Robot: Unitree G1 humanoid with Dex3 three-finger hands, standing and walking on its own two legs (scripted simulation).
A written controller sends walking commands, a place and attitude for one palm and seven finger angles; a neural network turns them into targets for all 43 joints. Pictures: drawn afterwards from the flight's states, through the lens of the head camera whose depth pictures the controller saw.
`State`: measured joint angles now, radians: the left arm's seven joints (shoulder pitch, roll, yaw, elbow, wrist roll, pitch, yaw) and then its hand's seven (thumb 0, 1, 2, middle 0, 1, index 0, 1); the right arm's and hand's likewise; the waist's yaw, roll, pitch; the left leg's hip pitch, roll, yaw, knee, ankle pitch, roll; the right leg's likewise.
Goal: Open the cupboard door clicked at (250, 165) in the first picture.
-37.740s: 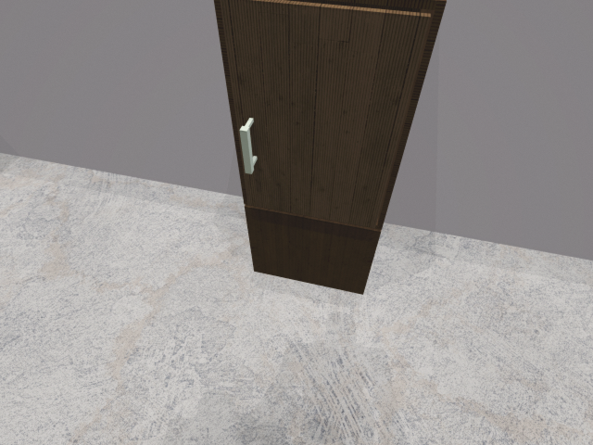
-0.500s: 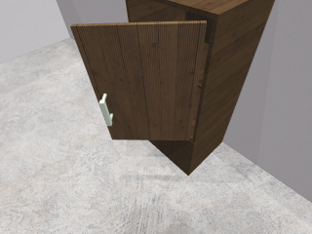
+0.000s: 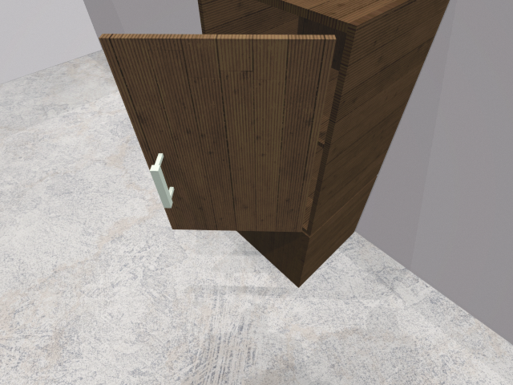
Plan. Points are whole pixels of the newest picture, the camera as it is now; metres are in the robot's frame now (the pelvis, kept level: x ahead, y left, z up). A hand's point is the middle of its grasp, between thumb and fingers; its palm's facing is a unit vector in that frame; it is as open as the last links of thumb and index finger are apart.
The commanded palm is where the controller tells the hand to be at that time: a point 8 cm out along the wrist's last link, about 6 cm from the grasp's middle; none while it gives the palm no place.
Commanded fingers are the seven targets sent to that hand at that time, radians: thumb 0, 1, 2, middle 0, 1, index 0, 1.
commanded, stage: come to a stop and stand still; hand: left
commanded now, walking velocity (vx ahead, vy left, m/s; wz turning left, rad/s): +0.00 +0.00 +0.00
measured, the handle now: (164, 181) +0.58 +0.26 -0.09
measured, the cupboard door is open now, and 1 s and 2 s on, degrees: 45 45 45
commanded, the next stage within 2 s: look again from close up in 0.42 s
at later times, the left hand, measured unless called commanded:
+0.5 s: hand out of the picture +0.03 +0.18 -0.17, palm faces +0.01 -0.97 -0.23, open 7.3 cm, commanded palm none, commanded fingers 0.00 0.90 0.90 -0.20 -0.30 -0.20 -0.30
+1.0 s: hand out of the picture +0.04 +0.19 -0.17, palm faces +0.02 -0.97 -0.23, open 7.3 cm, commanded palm none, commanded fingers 0.00 0.90 0.90 -0.20 -0.30 -0.20 -0.30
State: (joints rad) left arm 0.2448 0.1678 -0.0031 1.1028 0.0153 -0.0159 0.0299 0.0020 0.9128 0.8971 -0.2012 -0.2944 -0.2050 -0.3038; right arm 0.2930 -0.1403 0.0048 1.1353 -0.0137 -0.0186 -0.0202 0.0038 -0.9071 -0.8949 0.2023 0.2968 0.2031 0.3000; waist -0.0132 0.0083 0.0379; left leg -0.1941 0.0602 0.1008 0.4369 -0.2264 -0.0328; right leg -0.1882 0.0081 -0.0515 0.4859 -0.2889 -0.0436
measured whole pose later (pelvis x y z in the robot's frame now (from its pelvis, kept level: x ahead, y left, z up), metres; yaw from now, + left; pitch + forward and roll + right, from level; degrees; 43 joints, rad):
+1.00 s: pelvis +0.02 +0.00 +0.00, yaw +0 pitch -1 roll +1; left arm 0.23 0.19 0.00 1.11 0.02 -0.02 0.03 0.00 0.90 0.90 -0.20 -0.29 -0.20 -0.30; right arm 0.23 -0.17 0.00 1.15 -0.01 -0.02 -0.02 0.00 -0.91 -0.89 0.20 0.30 0.20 0.30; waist 0.00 -0.01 0.04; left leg -0.15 0.06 0.09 0.39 -0.23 -0.04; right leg -0.13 0.01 -0.06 0.43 -0.29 -0.04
